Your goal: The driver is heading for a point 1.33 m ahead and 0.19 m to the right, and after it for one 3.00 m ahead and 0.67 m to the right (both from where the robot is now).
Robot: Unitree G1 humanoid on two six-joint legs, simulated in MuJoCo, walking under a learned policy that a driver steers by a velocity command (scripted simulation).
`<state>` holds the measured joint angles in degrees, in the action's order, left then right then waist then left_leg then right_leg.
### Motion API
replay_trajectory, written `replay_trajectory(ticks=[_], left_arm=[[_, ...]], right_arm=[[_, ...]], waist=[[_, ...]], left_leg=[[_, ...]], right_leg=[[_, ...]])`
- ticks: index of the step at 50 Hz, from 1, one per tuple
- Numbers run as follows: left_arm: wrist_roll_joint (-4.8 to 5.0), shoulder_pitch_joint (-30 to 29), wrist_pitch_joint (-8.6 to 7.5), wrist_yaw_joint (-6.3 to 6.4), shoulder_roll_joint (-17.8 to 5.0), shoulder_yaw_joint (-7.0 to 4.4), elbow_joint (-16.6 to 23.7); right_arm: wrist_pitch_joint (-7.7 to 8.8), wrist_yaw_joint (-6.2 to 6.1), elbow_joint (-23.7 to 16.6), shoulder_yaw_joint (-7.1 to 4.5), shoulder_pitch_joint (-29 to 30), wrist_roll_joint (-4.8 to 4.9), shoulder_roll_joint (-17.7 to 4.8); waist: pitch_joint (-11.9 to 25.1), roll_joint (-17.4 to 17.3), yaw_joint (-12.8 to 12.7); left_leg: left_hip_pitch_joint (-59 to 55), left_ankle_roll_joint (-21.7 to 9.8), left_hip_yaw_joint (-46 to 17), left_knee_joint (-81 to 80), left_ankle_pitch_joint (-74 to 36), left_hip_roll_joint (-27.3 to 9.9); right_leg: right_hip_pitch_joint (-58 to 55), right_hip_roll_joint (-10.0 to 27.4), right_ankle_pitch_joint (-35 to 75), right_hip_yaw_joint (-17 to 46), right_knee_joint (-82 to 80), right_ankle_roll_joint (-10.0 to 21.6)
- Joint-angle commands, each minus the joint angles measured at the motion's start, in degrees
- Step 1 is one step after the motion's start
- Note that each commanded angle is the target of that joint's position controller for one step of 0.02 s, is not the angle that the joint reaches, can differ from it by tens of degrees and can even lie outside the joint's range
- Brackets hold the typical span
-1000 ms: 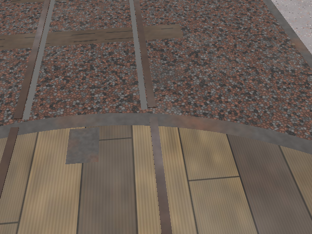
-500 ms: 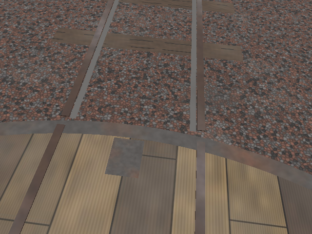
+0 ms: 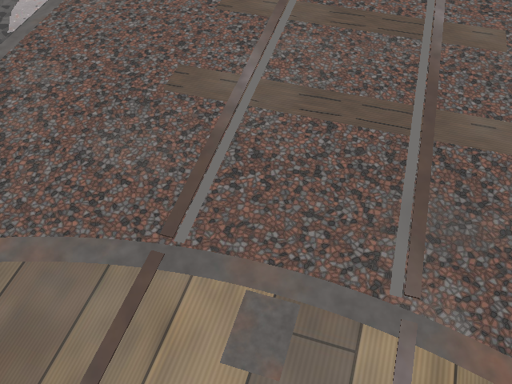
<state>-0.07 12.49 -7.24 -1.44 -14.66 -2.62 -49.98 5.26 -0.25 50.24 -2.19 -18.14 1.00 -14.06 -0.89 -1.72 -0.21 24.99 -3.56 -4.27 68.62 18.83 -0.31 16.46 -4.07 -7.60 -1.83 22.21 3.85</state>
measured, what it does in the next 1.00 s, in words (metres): walks ahead: left foot, then right foot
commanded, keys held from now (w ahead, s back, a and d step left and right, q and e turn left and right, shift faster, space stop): w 1.00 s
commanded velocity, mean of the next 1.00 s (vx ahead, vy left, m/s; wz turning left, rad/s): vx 0.50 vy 0.00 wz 0.03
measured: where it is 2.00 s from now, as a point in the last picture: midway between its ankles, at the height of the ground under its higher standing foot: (266, 208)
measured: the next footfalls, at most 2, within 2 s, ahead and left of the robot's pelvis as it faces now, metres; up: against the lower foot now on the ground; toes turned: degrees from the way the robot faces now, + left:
left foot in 0.36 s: +0.37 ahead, +0.16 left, +0.00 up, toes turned +2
right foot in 0.92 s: +0.68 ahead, -0.08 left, +0.00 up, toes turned -2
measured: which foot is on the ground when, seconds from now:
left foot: up 0.00-0.34, down 0.36-0.94, up 0.96-1.00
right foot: down 0.00-0.38, up 0.40-0.90, down 0.92-1.00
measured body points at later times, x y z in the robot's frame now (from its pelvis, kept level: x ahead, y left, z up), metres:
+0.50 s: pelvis +0.28 +0.07 +0.00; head +0.31 +0.09 +0.45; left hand +0.33 +0.34 -0.14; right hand +0.41 -0.19 -0.11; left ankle +0.33 +0.15 -0.74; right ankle +0.20 -0.08 -0.65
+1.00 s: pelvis +0.56 +0.02 -0.01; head +0.59 +0.01 +0.44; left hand +0.74 +0.26 -0.11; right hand +0.55 -0.25 -0.16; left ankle +0.39 +0.16 -0.66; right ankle +0.64 -0.07 -0.74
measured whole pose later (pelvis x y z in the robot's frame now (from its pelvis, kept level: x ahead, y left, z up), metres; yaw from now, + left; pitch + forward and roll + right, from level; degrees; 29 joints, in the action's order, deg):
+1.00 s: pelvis +0.56 +0.02 -0.01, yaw +0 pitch +2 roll +1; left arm 0.3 4.6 -5.8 -2.1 -14.3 -2.2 -45.0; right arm 4.7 0.2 53.9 -2.1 -21.8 1.3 -15.3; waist -1.5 -0.7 2.0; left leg 14.1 -1.9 -2.5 60.1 26.1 0.2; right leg 25.7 -0.7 -8.8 -3.1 31.9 3.5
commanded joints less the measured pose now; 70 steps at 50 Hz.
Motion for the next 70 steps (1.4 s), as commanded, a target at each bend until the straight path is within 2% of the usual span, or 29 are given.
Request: replay_trajectory(ticks=[1, 5, 9, 12, 15, 17, 18, 19, 20, 21, 23, 25, 28, 35, 41, 44, 45, 46, 47, 48, 49, 50, 51, 52, 54, 56, 63, 67, 70], left_arm=[[-0.14, 1.4, -0.54, -0.28, -4.0, -0.41, 1.8], [0.43, 4.9, -0.06, 0.53, -7.1, -1.06, 0.2], [1.21, 8.9, 0.67, 0.96, -8.6, -1.1, -1.2], [1.56, 11.9, 1.34, 0.99, -8.9, -1.04, -2.7], [1.45, 11.8, 2.41, 1.31, -9.9, -1.39, -3.2], [1.03, 10.1, 3.09, 1.43, -9.7, -1.13, -2.6], [0.14, 9.5, 3.06, 1.47, -8.0, -0.29, -1.3], [-0.76, 15.1, 1.97, 1.26, -1.8, 1.55, -0.3], [1.09, 17.6, 0.62, 0.82, -2.2, 1.69, -1.2], [2.59, 11.4, -0.07, 0.66, -8.7, -0.01, -0.1], [1.64, 4.4, 0.23, 1.1, -8.0, -0.33, 1.7], [0.76, 6.2, 1.68, 1.34, -5.8, -0.47, 1.3], [0.47, 5.2, 2.92, 1.63, -4.4, -0.5, 2.0], [0.38, -9.6, 2.2, 0.79, -2.8, -0.06, 6.5], [1.08, -17.8, 1.22, -1.12, -3.4, 0.23, 10.6], [0.97, -12.7, 0.77, -1.54, -5.7, -0.71, 9.8], [0.86, -5.2, 0.77, -1.21, -7.6, -1.89, 7.6], [0.5, 5.7, 0.84, -0.61, -11.0, -3.24, 4.8], [-0.54, 13.4, 1.28, -0.19, -16.9, -4.77, 3.5], [0.19, 14.4, 1.63, -0.26, -13.1, -3.62, 2.9], [0.64, 9.8, 1.68, -0.15, -10.1, -2.58, 3.5], [0.72, 4.9, 1.79, -0.04, -8.5, -2.04, 4.6], [0.41, 1.2, 1.74, -0.28, -6.7, -1.52, 4.9], [-0.12, -0.8, 1.41, -0.5, -5.2, -1.06, 5.1], [-0.22, -1.0, 0.81, -0.84, -5.2, -1.19, 4.4], [-0.2, 0.5, 0.42, -0.51, -6.7, -1.62, 3.1], [0.76, 7.5, 1.49, 1.19, -8.5, -1.9, -0.2], [1.37, 11.5, 2.64, 1.57, -9.2, -2.15, -2.2], [1.53, 10.6, 3.39, 2.14, -10.3, -2.76, -2.3]], right_arm=[[0.45, -0.15, -3.8, -0.96, -1.4, -0.31, -2.9], [0.25, -0.27, -7.3, -0.33, 6.8, -1.18, -2.2], [0.71, 0.48, -9.6, 0.29, 15.3, -0.54, -1.7], [0.88, 1.29, -11.7, 0.22, 19.9, 0.1, -2.8], [1.39, 2.15, -12.9, -0.38, 20.1, 0.08, -4.7], [1.58, 1.98, -10.1, -2.25, 9.7, -0.18, -8.0], [1.53, 1.46, -7.5, -3.59, -1.6, -0.56, -11.6], [0.9, 1.25, -6.4, -4.87, -8.3, -1.27, -17.3], [0.62, 1.62, -5.8, -4.06, -10.0, -0.89, -14.3], [0.76, 1.63, -6.2, -2.98, -5.8, -0.44, -10.4], [0.83, 1.93, -7.7, -1.72, 3.3, -0.8, -7.1], [1.31, 2.36, -7.6, -1.38, 6.1, -1.33, -5.6], [2.01, 2.17, -5.6, -1.9, 4.0, -1.23, -7.1], [0.87, 0.43, -1.7, -2.08, -2.8, -0.53, -9.0], [-0.68, -0.14, 1.7, -2.39, -7.6, -0.1, -9.9], [-1.44, -0.41, 1.7, -2.78, -5.5, -0.06, -11.2], [-1.76, -0.44, 1.4, -2.56, -4.3, -0.21, -10.8], [-1.73, -0.5, 0.4, -1.8, -3.9, -0.8, -9.3], [-0.58, 0.1, -0.6, 0.16, -10.5, -1.02, -3.0], [0.9, 0.48, 0.5, 0.2, -10.5, -0.49, -3.7], [1.74, 0.79, -1.0, -1.38, -5.2, 1.13, -9.2], [1.97, 0.66, -2.2, -1.43, -0.9, 1.47, -9.5], [1.7, 0.28, -2.6, -1.57, 1.4, 0.67, -8.7], [0.96, -0.06, -2.4, -1.92, 0.8, 0.02, -8.0], [-0.52, -0.27, -1.7, -1.65, -1.7, -0.28, -5.3], [-1.15, -0.53, -2.5, -1.77, -0.1, -0.56, -5.0], [-0.3, 0.38, -6.8, -1.15, 15.0, -0.68, -3.3], [0.65, 1.59, -9.5, -1.01, 21.5, -0.15, -3.9], [1.61, 2.2, -9.7, -1.66, 19.8, -0.09, -6.1]], waist=[[1.8, 4.9, 1.1], [-0.4, 4.0, -0.4], [-1.4, 4.7, -3.2], [-2.7, 5.3, -4.4], [-2.2, 6.0, -2.7], [4.3, 5.6, 3.2], [12.0, 3.4, 7.7], [20.0, -11.2, 6.4], [24.8, -15.9, 6.3], [14.8, -8.8, 6.2], [5.1, -0.6, 2.8], [3.3, -2.5, -0.6], [1.7, -1.8, -1.5], [-1.7, -1.1, 2.9], [-4.0, -1.6, 4.8], [-0.2, -3.6, 0.9], [4.3, -3.3, -3.1], [11.9, -1.3, -7.3], [21.5, 11.7, -6.4], [25.6, 15.5, -6.6], [16.0, 11.7, -6.2], [9.7, 7.7, -4.5], [5.1, 4.3, -2.7], [3.3, 5.3, -0.5], [2.6, 6.3, 1.3], [1.3, 5.5, 1.8], [-1.9, 4.5, -2.8], [-3.7, 4.7, -4.4], [-2.3, 6.3, -2.0]], left_leg=[[10.5, 0.6, -0.9, -2.9, -3.5, -6.3], [14.0, 2.6, 1.5, -16.2, -12.6, -7.2], [8.8, 2.9, 4.0, -31.1, -23.4, -4.5], [9.4, 2.0, 3.6, -35.6, -22.5, -3.8], [7.3, -0.3, 3.8, -39.0, -16.5, -2.7], [-7.9, -2.7, 6.5, -41.2, -14.8, 0.4], [-24.8, -5.9, 0.4, -39.1, -16.4, -5.5], [-45.6, -12.7, -21.5, -40.3, -13.2, -19.1], [-49.9, -16.9, -39.7, -50.1, -2.7, -23.8], [-42.1, -13.5, -33.0, -51.6, 0.0, -21.2], [-25.0, -10.5, -18.4, -54.5, -10.3, -16.2], [-16.8, -9.6, -11.8, -58.1, -15.1, -12.7], [-14.3, -10.7, -6.5, -60.6, -22.2, -11.7], [-18.4, -8.2, -0.5, -62.0, -21.7, -9.9], [-29.1, -7.6, -1.7, -57.4, -23.4, -14.2], [-30.4, -5.8, -0.9, -50.4, -39.0, -14.1], [-28.7, -4.5, 1.2, -42.0, -47.4, -11.6], [-19.6, -2.6, 3.4, -28.3, -42.1, -8.6], [4.8, 1.9, 6.3, -4.5, -17.5, 0.3], [13.8, 1.9, -1.8, 5.0, 13.3, 3.4], [19.2, 0.9, -3.1, 8.9, 11.1, -0.3], [19.1, 0.5, -1.0, 6.8, 5.5, -3.5], [16.8, 0.8, 0.2, 2.8, 1.3, -5.6], [13.0, 0.9, -0.1, -0.5, -1.6, -7.4], [8.7, 1.6, 0.4, -3.1, -4.1, -8.1], [10.8, 2.5, 0.7, -6.7, -7.7, -8.5], [12.7, 3.4, 3.1, -30.1, -25.1, -6.3], [13.0, 3.4, 2.5, -37.5, -22.5, -4.3], [6.8, 2.2, 2.1, -40.9, -17.5, -2.9]], right_leg=[[-8.3, 15.6, 5.6, 17.2, -13.9, 10.6], [-6.9, 14.8, 12.3, 11.3, -15.7, 10.5], [-6.6, 12.9, 10.9, 7.0, -15.0, 7.9], [-11.9, 15.8, 9.1, 8.5, -13.2, 7.5], [-17.5, 18.4, 13.6, 9.5, -9.0, 6.1], [-16.7, 15.0, 29.1, 6.1, 3.8, 4.0], [-7.5, 12.2, 24.0, 3.9, 18.6, 2.0], [13.5, 3.6, -4.4, 0.5, 40.1, -1.5], [24.4, 1.2, -25.3, 7.4, 50.8, -1.6], [29.4, 5.1, -21.8, 8.5, 54.2, -0.7], [25.9, 10.1, -11.5, 6.0, 48.9, -0.9], [19.5, 12.3, -7.2, 6.3, 44.0, -1.5], [20.4, 12.5, -2.6, 5.4, 39.5, -2.8], [22.6, 10.4, 14.8, 3.1, 16.7, -3.3], [24.9, 8.6, 8.5, 2.6, 8.7, -1.2], [14.0, 5.4, 3.1, -0.1, 6.6, 1.2], [3.4, 3.4, 4.0, -1.8, 5.3, 2.7], [-14.0, 8.1, 6.7, 3.0, 7.7, 5.6], [-38.7, 23.3, -0.2, 28.2, 6.0, 14.6], [-42.0, 27.3, -5.4, 44.3, -3.0, 16.9], [-34.5, 25.3, -8.5, 36.8, -4.4, 13.5], [-25.2, 23.1, -6.2, 28.6, -5.8, 11.5], [-16.4, 20.5, -2.1, 22.9, -8.1, 10.4], [-10.8, 18.3, 0.9, 18.8, -10.1, 9.2], [-5.6, 16.6, 4.8, 14.8, -13.1, 9.7], [-4.6, 16.3, 9.2, 11.7, -14.6, 10.4], [-8.8, 14.2, 9.9, 6.1, -15.6, 7.8], [-14.5, 16.6, 8.3, 9.4, -12.0, 7.9], [-16.6, 18.4, 10.7, 12.4, -7.6, 6.5]])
